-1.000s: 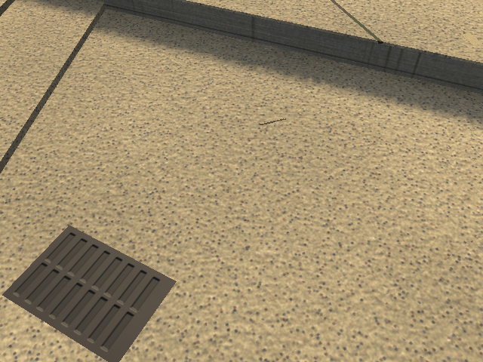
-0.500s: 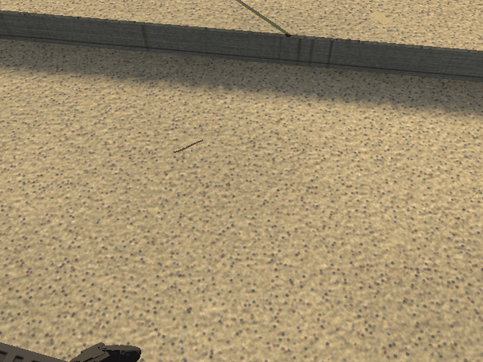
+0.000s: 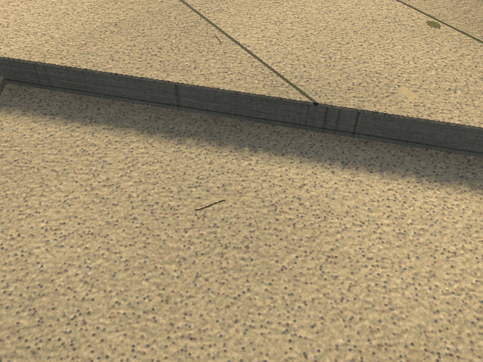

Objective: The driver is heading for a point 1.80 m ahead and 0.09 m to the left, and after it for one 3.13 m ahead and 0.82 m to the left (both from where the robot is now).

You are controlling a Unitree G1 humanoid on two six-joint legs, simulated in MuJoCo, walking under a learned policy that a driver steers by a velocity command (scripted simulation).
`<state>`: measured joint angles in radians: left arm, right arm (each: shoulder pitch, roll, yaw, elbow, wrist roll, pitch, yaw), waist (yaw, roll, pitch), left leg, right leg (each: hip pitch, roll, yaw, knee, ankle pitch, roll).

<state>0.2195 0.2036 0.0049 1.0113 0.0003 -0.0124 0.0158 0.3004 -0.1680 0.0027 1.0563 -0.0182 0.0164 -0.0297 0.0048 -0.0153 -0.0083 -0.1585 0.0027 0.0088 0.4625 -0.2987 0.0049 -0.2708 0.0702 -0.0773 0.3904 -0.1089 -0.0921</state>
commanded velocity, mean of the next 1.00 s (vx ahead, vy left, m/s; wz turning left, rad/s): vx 0.04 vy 0.00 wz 0.00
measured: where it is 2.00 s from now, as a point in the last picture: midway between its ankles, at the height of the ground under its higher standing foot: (266, 356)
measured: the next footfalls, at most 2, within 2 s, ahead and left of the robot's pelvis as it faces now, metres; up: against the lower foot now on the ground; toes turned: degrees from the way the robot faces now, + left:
left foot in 1.70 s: +0.52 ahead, +0.05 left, -0.04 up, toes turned +3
